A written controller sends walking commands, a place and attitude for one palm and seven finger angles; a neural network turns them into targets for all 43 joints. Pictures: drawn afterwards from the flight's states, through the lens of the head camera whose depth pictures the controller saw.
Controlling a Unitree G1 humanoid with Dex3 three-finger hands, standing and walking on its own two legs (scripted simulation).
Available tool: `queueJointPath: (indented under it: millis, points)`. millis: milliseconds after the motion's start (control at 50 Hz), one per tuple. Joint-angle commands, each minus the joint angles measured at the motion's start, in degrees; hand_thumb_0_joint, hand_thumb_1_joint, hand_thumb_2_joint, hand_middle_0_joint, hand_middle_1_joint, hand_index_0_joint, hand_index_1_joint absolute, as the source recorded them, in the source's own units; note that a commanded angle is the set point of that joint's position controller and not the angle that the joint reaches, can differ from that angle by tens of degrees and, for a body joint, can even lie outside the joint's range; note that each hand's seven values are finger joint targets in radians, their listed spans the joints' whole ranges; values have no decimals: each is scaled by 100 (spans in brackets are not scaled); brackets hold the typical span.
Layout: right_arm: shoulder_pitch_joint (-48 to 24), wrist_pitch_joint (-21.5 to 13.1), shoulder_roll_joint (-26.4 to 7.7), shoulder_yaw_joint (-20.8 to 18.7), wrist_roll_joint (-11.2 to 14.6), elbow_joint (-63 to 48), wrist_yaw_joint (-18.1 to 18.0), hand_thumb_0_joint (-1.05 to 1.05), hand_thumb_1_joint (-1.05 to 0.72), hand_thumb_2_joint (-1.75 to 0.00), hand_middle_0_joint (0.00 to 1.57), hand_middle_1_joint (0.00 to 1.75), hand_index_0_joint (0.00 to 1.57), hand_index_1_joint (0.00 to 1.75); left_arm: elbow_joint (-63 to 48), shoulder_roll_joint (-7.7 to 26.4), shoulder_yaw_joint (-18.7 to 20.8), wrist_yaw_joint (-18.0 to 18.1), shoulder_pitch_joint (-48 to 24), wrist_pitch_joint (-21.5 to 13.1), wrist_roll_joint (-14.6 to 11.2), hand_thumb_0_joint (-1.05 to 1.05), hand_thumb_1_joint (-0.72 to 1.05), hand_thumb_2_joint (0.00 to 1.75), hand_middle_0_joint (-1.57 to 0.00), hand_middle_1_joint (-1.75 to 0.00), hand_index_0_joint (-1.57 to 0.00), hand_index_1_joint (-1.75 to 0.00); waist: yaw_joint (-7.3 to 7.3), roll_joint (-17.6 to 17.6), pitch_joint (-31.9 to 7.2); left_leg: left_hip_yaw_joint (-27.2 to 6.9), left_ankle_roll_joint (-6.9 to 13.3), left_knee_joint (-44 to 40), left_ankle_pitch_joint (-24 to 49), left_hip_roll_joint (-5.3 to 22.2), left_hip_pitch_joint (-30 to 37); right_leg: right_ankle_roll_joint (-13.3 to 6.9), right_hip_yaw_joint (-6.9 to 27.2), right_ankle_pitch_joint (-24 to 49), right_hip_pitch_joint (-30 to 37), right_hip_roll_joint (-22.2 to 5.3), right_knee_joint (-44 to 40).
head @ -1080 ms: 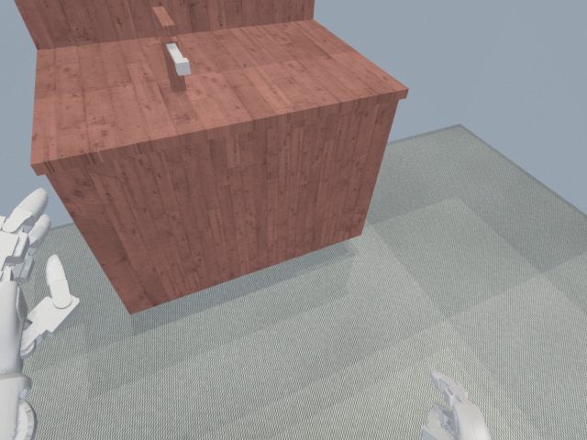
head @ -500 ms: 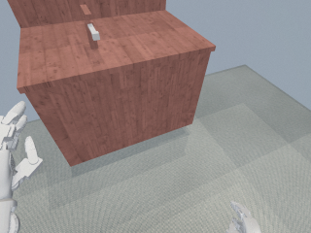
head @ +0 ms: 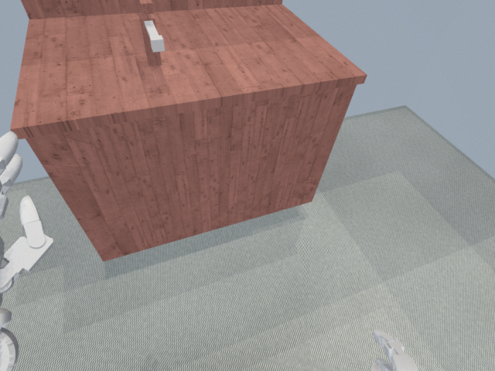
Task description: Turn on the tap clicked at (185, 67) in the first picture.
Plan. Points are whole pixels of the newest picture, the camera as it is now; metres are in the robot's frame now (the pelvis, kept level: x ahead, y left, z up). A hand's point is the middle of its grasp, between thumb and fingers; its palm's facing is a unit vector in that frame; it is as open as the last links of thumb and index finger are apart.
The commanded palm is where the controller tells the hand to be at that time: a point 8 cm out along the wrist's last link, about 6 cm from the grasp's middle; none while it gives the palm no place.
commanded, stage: take the last steps up to it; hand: left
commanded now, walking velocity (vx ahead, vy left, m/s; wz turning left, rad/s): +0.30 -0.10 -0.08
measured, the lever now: (157, 43) +0.78 +0.27 +0.14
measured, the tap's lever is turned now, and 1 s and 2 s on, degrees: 0 0 0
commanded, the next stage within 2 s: come to a stop and stand still in 1.46 s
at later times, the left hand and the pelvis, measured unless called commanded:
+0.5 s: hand (174, 154) +0.36 +0.14 +0.18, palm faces +0.39 -0.81 -0.44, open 7.4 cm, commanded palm +0.29 +0.19 +0.20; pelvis +0.13 -0.09 +0.00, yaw +0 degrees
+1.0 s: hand (188, 101) +0.47 +0.14 +0.19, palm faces +0.47 -0.82 -0.32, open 7.4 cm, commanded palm +0.40 +0.17 +0.20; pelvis +0.25 -0.11 +0.01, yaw +1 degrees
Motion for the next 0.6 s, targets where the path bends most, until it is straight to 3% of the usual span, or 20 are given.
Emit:
queueJointPath:
  millis: [0,20,40,80,100,140,200,280,320,340,360,380,400,420,440,480,500,540,580]
  points:
    - [-520,-419,-469,-212,19,-934,32,0,-90,-90,20,30,20,30,-1531,1081,515,157,-493,-577,-12,0,90,90,-20,-30,-20,-30,-138,1662,-1173,-3550,1236,-1731,2464,2385,2892,-21,528,-1001,-2634,234,3174]
    - [-588,-410,-529,-209,-33,-829,55,0,-90,-90,20,30,20,30,-1240,1048,565,78,-436,-460,-52,0,90,90,-20,-30,-20,-30,-182,1196,-873,-3531,1304,-1887,1919,2501,2355,13,669,-781,-2825,-38,3421]
    - [-587,-400,-572,-259,15,-823,87,0,-90,-90,20,30,20,30,-1416,981,508,57,-568,-402,-37,0,90,90,-20,-30,-20,-30,-208,1095,-645,-3178,1328,-1865,1882,2418,2229,45,666,-597,-3059,-198,3414]
    - [-594,-442,-559,-265,60,-736,113,0,-90,-90,20,30,20,30,-1491,865,400,34,-604,-368,11,0,90,90,-20,-30,-20,-30,-135,1202,-379,-2113,1095,-1880,1794,2029,1911,130,451,-61,-3101,-296,2995]
    - [-542,-485,-537,-274,75,-713,132,0,-90,-90,20,30,20,30,-1608,890,448,22,-582,-378,41,0,90,90,-20,-30,-20,-30,-79,1279,-464,-1624,939,-1860,1825,1785,1917,140,257,193,-2902,-285,2578]
    - [-451,-502,-531,-282,59,-758,130,0,-90,-90,20,30,20,30,-1395,762,428,-9,-151,-315,23,0,90,90,-20,-30,-20,-30,-73,1506,-490,-947,724,-1953,1879,1485,1620,179,-46,600,-2440,-213,2005]
    - [-465,-511,-501,-267,40,-829,117,0,-90,-90,20,30,20,30,-1035,840,571,-50,-10,-221,29,0,90,90,-20,-30,-20,-30,-93,1672,-348,-489,590,-2153,1746,1407,1172,216,-408,985,-1776,-162,1001]
    - [-540,-536,-478,-267,11,-853,38,0,-90,-90,20,30,20,30,-806,893,614,-64,-311,-253,22,0,90,90,-20,-30,-20,-30,-78,1719,-223,-275,551,-1947,1648,1499,901,168,-659,939,-964,-10,-42]
    - [-625,-509,-458,-245,27,-859,10,0,-90,-90,20,30,20,30,-814,989,651,-53,-470,-237,39,0,90,90,-20,-30,-20,-30,21,1476,-476,-55,464,-977,1656,1344,755,134,-881,1182,52,200,-798]
    - [-641,-480,-416,-245,68,-839,18,0,-90,-90,20,30,20,30,-795,1002,660,-44,-448,-196,46,0,90,90,-20,-30,-20,-30,95,1103,-780,159,374,-115,1484,1112,639,104,-866,1324,731,239,-1081]
    - [-595,-455,-344,-253,111,-831,54,0,-90,-90,20,30,20,30,-872,1059,627,-28,-569,-149,91,0,90,90,-20,-30,-20,-30,114,162,-1070,367,242,1314,907,696,127,-149,-136,1393,1368,-310,-1365]
    - [-704,-420,-203,-241,113,-936,56,0,-90,-90,20,30,20,30,-923,1382,832,12,-573,-124,129,0,90,90,-20,-30,-20,-30,122,-1424,-1338,318,27,3084,-1419,-112,-1387,-794,2329,2285,2109,-1736,-1777]
    - [-849,-433,-327,-215,81,-978,61,0,-90,-90,20,30,20,30,-899,1323,881,14,-470,-127,89,0,90,90,-20,-30,-20,-30,163,-1230,-1302,-475,24,3863,-1822,-142,-1710,-1032,3058,2291,1838,-2241,-2138]
    - [-854,-453,-351,-228,40,-871,98,0,-90,-90,20,30,20,30,-1160,1318,872,8,-755,-224,48,0,90,90,-20,-30,-20,-30,58,-771,-1163,-668,-29,4041,-1496,127,-1725,-1038,2856,1463,1512,-2227,-2302]
    - [-800,-440,-432,-293,90,-762,137,0,-90,-90,20,30,20,30,-1109,1444,1010,4,-431,-257,11,0,90,90,-20,-30,-20,-30,72,-650,-1034,-729,-102,4197,-1203,252,-1779,-1102,2821,931,1254,-2185,-2344]
    - [-975,-274,-435,-272,95,-724,153,0,-90,-90,20,30,20,30,-1322,1394,1092,2,-42,-338,19,0,90,90,-20,-30,-20,-30,51,-211,-818,-716,-214,4160,-699,391,-1816,-1047,1982,1364,833,-1930,-2275]
    - [-1016,-180,-394,-249,99,-720,148,0,-90,-90,20,30,20,30,-1403,1442,1206,10,-18,-363,30,0,90,90,-20,-30,-20,-30,22,-15,-932,-665,-243,3827,-683,456,-1718,-1011,1509,1571,801,-1841,-2209]
    - [-972,-116,-407,-263,96,-827,118,0,-90,-90,20,30,20,30,-1413,1309,1148,34,76,-372,-34,0,90,90,-20,-30,-20,-30,-21,-28,-765,-520,-262,3122,-475,491,-1501,-952,1065,1803,392,-1720,-2392]
    - [-834,-116,-406,-273,79,-867,109,0,-90,-90,20,30,20,30,-1353,1232,1134,71,123,-367,-88,0,90,90,-20,-30,-20,-30,-26,-100,-809,-253,-241,2178,-252,465,-1259,-949,801,1898,420,-1622,-2436]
